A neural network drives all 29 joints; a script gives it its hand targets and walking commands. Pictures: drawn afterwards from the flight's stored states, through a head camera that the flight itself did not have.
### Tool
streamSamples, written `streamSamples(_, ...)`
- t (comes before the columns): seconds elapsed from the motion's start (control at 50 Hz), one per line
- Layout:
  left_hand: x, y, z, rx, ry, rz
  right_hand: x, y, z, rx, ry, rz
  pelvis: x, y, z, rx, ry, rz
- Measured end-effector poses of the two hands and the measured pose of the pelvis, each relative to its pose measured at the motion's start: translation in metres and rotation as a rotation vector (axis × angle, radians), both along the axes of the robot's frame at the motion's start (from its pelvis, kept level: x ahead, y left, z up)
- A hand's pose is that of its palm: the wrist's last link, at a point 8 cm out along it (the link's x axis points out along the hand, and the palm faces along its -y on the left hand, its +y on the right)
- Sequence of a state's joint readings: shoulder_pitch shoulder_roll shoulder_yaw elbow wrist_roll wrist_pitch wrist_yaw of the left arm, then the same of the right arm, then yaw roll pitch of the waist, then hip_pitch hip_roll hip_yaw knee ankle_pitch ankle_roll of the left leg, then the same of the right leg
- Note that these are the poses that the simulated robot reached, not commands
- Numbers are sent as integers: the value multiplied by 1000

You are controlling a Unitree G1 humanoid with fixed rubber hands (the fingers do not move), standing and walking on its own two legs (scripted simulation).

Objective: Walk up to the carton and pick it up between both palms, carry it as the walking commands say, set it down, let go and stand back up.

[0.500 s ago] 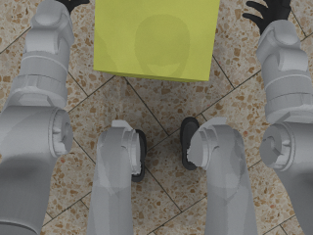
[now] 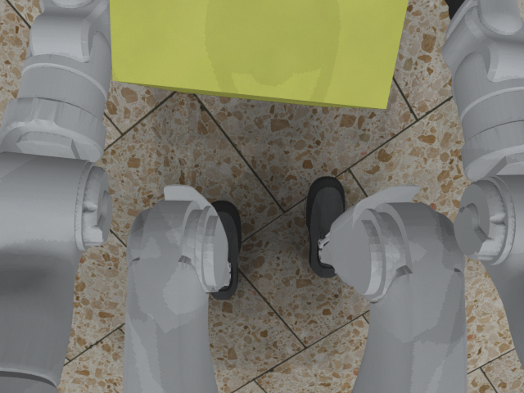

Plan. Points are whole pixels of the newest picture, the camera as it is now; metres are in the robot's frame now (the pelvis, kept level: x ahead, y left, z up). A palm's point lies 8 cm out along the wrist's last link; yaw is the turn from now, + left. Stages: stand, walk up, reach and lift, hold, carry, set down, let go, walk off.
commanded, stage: reach and lift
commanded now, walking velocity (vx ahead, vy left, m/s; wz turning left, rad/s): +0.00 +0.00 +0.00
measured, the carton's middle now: out of the picture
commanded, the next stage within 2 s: none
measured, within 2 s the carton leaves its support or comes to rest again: leaves its support in 1.44 s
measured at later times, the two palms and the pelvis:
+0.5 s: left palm out of the picture +0.56 +0.19 -0.16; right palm out of the picture +0.54 -0.18 -0.16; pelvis +0.00 +0.00 +0.00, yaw +1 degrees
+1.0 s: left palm out of the picture +0.56 +0.17 -0.15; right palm out of the picture +0.54 -0.16 -0.16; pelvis +0.00 +0.00 +0.01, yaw +2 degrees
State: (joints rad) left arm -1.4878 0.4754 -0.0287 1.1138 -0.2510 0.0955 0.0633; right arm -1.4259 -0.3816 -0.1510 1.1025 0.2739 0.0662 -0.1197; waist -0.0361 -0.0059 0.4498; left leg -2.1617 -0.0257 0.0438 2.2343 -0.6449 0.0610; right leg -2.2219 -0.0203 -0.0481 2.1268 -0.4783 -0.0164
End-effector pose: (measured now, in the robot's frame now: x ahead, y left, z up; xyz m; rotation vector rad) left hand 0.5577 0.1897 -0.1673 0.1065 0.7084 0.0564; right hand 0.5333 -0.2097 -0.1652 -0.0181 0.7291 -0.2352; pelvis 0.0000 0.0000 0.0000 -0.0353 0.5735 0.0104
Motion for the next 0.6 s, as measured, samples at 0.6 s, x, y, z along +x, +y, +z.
streamSamples(0.6, 3, -8, 13, -19, -4, -5, 10, 43, 6, 42, -2, 37, -1, 1, 5, -1, 10, 19)
